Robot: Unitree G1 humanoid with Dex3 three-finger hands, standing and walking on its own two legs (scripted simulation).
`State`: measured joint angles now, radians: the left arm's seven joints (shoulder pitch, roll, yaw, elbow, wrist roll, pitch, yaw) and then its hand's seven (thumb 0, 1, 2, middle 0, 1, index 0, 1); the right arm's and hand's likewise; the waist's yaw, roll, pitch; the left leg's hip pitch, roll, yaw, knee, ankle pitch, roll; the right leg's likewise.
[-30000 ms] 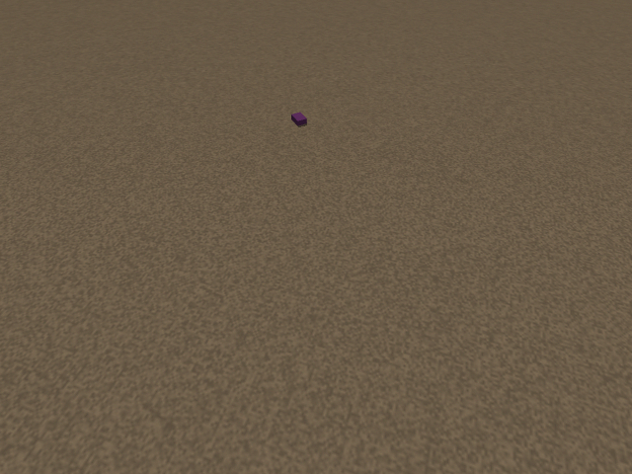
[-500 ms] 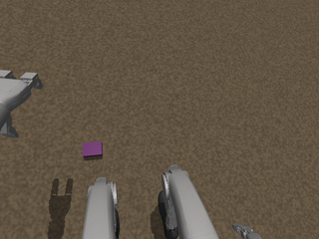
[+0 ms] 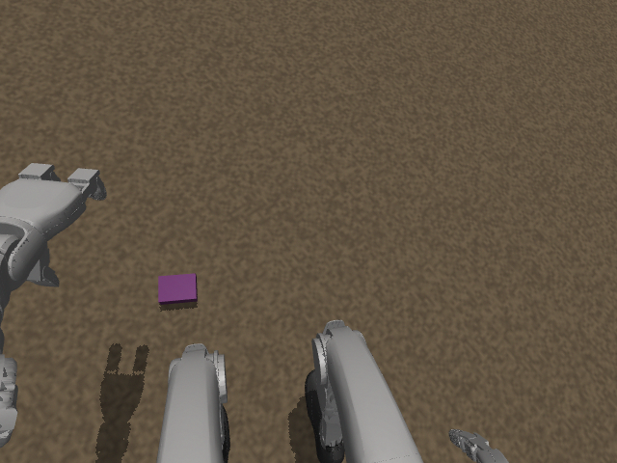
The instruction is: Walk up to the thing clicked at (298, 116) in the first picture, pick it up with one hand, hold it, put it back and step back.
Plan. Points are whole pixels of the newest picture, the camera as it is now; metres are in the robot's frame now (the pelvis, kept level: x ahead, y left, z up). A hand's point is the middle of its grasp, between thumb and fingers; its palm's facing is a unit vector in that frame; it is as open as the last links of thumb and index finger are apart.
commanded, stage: approach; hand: left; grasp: from above
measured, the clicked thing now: (178, 288) +0.46 +0.17 -0.52
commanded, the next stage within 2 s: rest palm in 0.76 s
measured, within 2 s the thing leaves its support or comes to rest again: neither
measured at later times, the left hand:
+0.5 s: hand (163, 276) +0.44 +0.18 -0.35, palm faces -0.46 +0.05 -0.89, open 14.2 cm
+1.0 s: hand (160, 287) +0.44 +0.20 -0.42, palm faces -0.42 +0.02 -0.91, open 14.0 cm
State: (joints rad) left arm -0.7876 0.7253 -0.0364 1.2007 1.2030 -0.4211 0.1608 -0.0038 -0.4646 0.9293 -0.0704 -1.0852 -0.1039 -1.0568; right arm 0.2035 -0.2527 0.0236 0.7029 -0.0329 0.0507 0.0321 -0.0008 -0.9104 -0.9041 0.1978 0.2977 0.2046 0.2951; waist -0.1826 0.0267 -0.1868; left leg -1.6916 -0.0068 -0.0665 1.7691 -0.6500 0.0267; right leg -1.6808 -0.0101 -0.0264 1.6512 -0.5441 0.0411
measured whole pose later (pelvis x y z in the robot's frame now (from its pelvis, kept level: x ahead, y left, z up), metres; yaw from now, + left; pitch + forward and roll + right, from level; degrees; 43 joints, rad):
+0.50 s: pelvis -0.02 -0.01 -0.17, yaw +0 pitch +37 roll -6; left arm -1.05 0.62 -0.01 1.61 1.44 -0.31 0.54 0.00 -0.51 0.92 -0.06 -1.06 -0.09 -1.02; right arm 0.15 -0.21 0.03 0.79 -0.16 -0.05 0.14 0.00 -0.90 -0.90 0.20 0.30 0.20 0.29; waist -0.31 0.00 -0.08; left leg -2.24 -0.04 -0.07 2.28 -0.68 0.01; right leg -2.24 -0.02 -0.01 2.17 -0.57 0.05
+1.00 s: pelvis +0.00 -0.01 -0.22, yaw -2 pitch +33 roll -7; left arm -0.90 0.65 0.04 1.52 1.40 -0.28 0.63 0.00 -0.43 0.90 -0.05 -0.99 -0.09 -0.95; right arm 0.13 -0.28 0.01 0.80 -0.21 -0.13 0.24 0.00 -0.90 -0.89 0.20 0.30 0.20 0.29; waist -0.29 -0.02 -0.03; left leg -2.30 -0.04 -0.11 2.50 -0.78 -0.01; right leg -2.31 0.00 -0.04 2.37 -0.64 0.06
